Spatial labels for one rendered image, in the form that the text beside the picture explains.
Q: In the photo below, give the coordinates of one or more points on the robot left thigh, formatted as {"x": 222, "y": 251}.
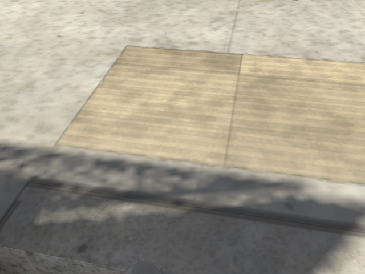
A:
{"x": 143, "y": 267}

